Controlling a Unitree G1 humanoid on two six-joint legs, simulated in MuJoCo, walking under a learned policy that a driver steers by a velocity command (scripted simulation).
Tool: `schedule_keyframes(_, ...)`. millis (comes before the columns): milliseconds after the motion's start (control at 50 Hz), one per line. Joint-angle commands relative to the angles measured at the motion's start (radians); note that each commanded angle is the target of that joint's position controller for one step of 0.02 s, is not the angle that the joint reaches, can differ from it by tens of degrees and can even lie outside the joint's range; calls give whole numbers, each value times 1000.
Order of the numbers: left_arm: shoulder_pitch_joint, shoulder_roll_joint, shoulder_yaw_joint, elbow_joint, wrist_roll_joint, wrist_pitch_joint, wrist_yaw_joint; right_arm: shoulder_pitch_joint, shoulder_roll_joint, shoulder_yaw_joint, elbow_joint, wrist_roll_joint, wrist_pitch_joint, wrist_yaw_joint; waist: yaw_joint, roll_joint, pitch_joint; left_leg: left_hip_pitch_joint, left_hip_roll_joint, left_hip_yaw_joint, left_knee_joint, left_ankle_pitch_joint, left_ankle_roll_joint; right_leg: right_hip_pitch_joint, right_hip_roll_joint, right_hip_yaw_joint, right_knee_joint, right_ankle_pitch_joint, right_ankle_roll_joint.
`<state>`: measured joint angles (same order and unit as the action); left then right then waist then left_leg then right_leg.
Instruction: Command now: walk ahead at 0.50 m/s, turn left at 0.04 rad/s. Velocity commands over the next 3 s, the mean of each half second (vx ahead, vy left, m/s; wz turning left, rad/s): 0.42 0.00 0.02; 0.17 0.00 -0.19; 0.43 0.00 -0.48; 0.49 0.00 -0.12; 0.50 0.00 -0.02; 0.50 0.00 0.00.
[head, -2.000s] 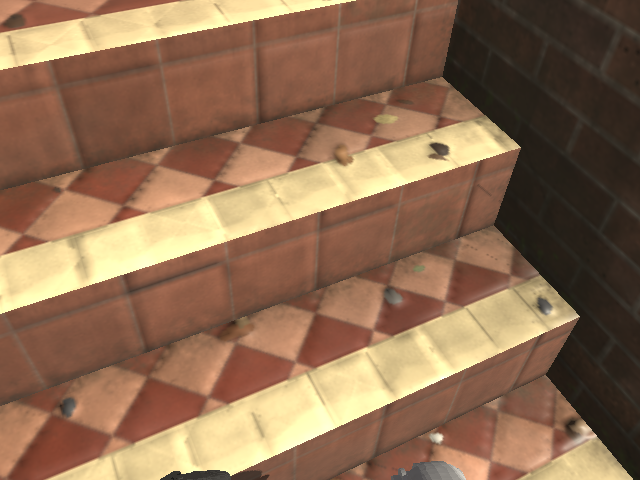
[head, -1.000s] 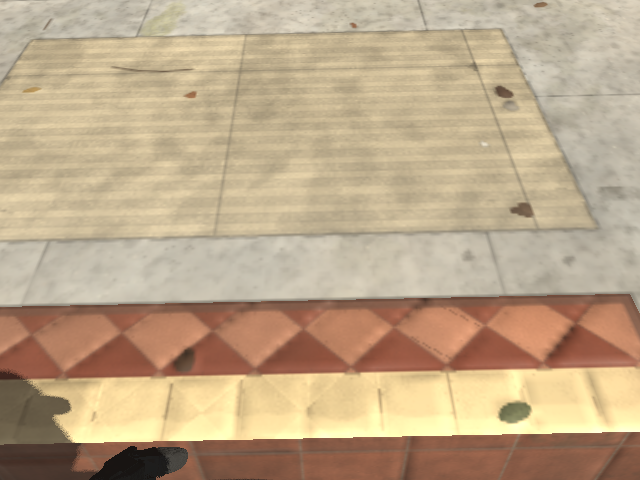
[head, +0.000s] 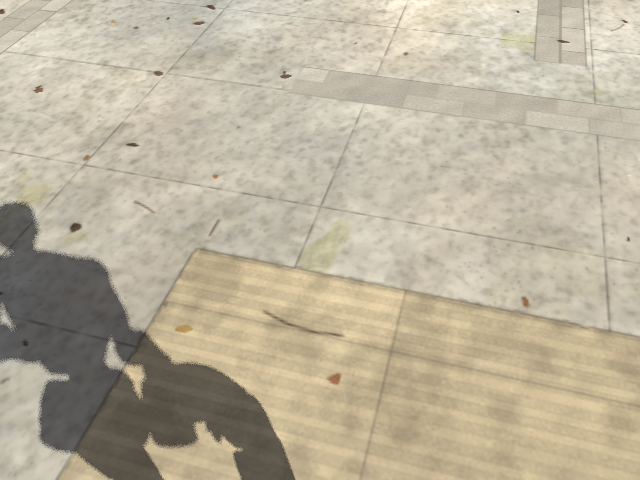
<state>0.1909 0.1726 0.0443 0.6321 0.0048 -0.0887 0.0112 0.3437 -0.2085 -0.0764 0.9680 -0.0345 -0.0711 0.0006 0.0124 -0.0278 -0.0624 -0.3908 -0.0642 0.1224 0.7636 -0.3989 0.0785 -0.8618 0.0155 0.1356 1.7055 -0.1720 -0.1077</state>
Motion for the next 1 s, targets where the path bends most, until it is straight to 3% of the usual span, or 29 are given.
schedule_keyframes(20, 104, 74, 7, -32, 20, 33, -11, -149, -36, 12, -84, 20, -72, 12, 90, 40, 149, -159, 183, -197, -567, 327, 114, 106, -79, -57, -381, 95, 26)
schedule_keyframes(60, 49, 85, 8, -22, 25, 30, -37, -77, -89, -3, -87, 28, -91, 6, 53, 48, 111, -66, 155, -155, -626, 391, 117, 214, -118, -138, -607, 218, 34)
schedule_keyframes(100, -37, 53, -4, -28, 3, 30, -56, -29, -123, -19, -100, 28, -87, 2, 0, 82, 72, 70, 145, -127, -676, 375, 90, 302, -106, -183, -839, 235, 31)
schedule_keyframes(140, -153, 43, -5, -56, 8, 41, -56, 10, -157, -31, -115, 25, -73, 3, -45, 107, 110, 216, 183, -153, -707, 365, 87, 282, -91, -210, -970, 211, 39)
schedule_keyframes(160, -188, 56, -2, -61, 11, 45, -52, 25, -154, -32, -117, 25, -63, 5, -60, 113, 128, 299, 204, -155, -694, 389, 85, 254, -94, -212, -1024, 193, 41)
schedule_keyframes(180, -196, 60, -1, -61, 14, 45, -47, 31, -153, -30, -124, 24, -57, 2, -65, 120, 125, 370, 222, -154, -655, 455, 84, 253, -89, -212, -1084, 155, 42)
schedule_keyframes(220, -169, 87, 9, -57, 24, 39, -32, 43, -169, -31, -131, 23, -54, -6, -54, 147, 87, 468, 254, -145, -524, 802, 70, 331, -46, -231, -1156, 67, 22)
schedule_keyframes(260, -27, 126, 29, -11, 36, 26, -15, 55, -191, -32, -131, 13, -40, -20, -1, 160, 19, 507, 251, -130, -311, 1009, 41, 480, 16, -255, -1249, -11, -8)
schedule_keyframes(280, 119, 148, 41, 38, 44, 12, -6, 66, -176, -26, -135, 9, -31, -25, 54, 121, -57, 427, 217, -114, -124, 952, 29, 676, 13, -232, -1266, 10, -30)
schedule_keyframes(300, 277, 208, 53, 61, 65, -6, 3, 86, -121, -10, -176, 6, -26, -31, 98, 31, -195, 230, 178, -103, 131, 628, 11, 941, -184, -33, -1202, 86, -70)
schedule_keyframes(320, 270, 313, 72, 54, 70, -8, 8, 142, -26, 17, -220, 56, -31, -18, 61, -340, -279, -157, -29, -49, 499, -16, -57, 1174, -437, 412, -1312, 227, -233)
schedule_keyframes(340, 208, 248, 60, 34, 30, 1, 3, 80, -94, 0, -218, 37, -27, -28, 48, -213, -267, -222, -6, -187, 622, -90, -52, 1086, -409, 449, -1367, 388, -226)
schedule_keyframes(360, 140, 177, 37, 25, 22, -3, 3, -8, -115, -4, -229, 40, -32, -23, 40, -80, -146, -242, 30, -208, 638, -17, -52, 975, -367, 254, -1337, 524, -208)
schedule_keyframes(380, 112, 135, 22, 25, 17, -12, -3, -36, -111, 2, -239, 45, -38, -19, 22, 24, -94, -235, 51, -215, 586, 37, -53, 894, -339, 155, -1350, 636, -182)
schedule_keyframes(420, 98, 116, 7, 50, 0, -25, 0, -35, -98, 7, -249, 23, -8, -7, -28, 0, -49, -190, 77, -200, 481, 62, -70, 796, -278, 39, -1395, 710, -129)
schedule_keyframes(480, 125, 127, -3, 79, 2, -41, 6, -1, -64, 15, -235, 4, 28, 3, -53, -46, -39, -153, 65, -167, 358, 88, -91, 741, -247, -46, -1428, 811, -122)
schedule_keyframes(540, 107, 140, -7, 99, -2, -37, 6, -49, -23, 38, -241, 4, 36, 7, -54, -88, -15, -68, 77, -125, 78, 199, -94, 683, -189, -146, -1437, 751, -88)
schedule_keyframes(620, 160, 160, 1, 142, -2, -18, -9, -85, -32, 38, -242, 5, 33, -3, -20, -99, 9, 46, 68, -98, -98, 294, -60, 655, -194, -150, -1390, 635, -77)
schedule_keyframes(660, 130, 160, 2, 146, -12, -3, -8, -68, -35, 34, -239, 2, 22, -9, -43, -53, 25, 129, 63, -92, -223, 358, -36, 620, -196, -136, -1330, 487, -51)
schedule_keyframes(680, 147, 144, -1, 155, -11, 2, -6, -58, -45, 32, -232, -3, 11, -12, -40, -8, 26, 202, 72, -116, -307, 445, -25, 590, -162, -121, -1283, 356, -15)
schedule_keyframes(700, 183, 117, -7, 154, 0, 7, -3, -24, -93, 23, -230, -9, -2, -20, -30, 80, 0, 295, 182, -223, -322, 714, -16, 548, -109, -128, -1212, 141, 27)
schedule_keyframes(720, 295, 62, -18, 155, -3, 19, 2, -27, -142, 19, -248, -10, -4, -27, 41, 227, -39, 322, 359, -383, -332, 942, 59, 527, -20, -160, -1125, -240, 53)
schedule_keyframes(740, 309, 81, -13, 174, -10, 47, 15, -26, -123, 20, -259, 16, 12, -34, 8, 253, -89, 288, 407, -445, -360, 831, 166, 547, 27, -168, -1027, -365, 54)
schedule_keyframes(760, 254, 112, -3, 159, -5, 63, 16, -35, -112, 23, -264, 24, 21, -41, -6, 243, -64, 265, 409, -478, -410, 682, 196, 498, 39, -150, -951, -402, 55)
schedule_keyframes(800, 156, 157, 21, 125, 10, 79, 5, -2, -141, 11, -254, 13, 33, -50, -34, 198, -43, 272, 401, -471, -494, 401, 198, 385, 28, -128, -751, -432, 54)
schedule_keyframes(820, 152, 165, 27, 119, 28, 83, -11, -5, -138, 9, -253, 11, 38, -50, -26, 166, -49, 267, 385, -443, -537, 158, 185, 359, -2, -116, -710, -395, 57)
schedule_keyframes(840, 140, 156, 29, 114, 31, 86, -22, -36, -132, 8, -260, 11, 39, -48, -13, 156, -31, 225, 368, -420, -581, -22, 163, 359, -19, -116, -702, -351, 61)
schedule_keyframes(940, 156, 112, 22, 104, 31, 95, -47, -124, -145, -6, -276, 18, 22, -37, 25, 158, 22, 60, 312, -217, -653, -96, 101, 489, -33, -179, -861, -253, 56)
schedule_keyframes(1000, 176, 135, 26, 91, 23, 101, -61, -110, -189, -23, -269, 13, 30, -25, 21, 172, 11, 24, 330, -174, -642, -198, 94, 595, -14, -225, -1009, -286, 20)
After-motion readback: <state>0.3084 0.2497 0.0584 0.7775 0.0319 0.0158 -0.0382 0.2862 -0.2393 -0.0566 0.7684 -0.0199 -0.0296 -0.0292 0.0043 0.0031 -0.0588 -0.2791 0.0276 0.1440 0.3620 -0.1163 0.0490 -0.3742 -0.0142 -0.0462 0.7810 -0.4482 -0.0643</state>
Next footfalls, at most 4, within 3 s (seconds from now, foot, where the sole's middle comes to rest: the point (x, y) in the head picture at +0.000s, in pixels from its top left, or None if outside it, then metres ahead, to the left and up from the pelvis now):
0.28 right None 0.34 -0.13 -0.74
0.70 left None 0.47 0.06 -0.74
1.08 right None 0.40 -0.14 -0.74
1.54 left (362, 409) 0.72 -0.04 -0.74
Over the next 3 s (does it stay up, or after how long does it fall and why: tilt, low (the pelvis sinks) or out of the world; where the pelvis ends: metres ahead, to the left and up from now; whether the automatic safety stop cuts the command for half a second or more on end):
stays up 1.30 -0.38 0.04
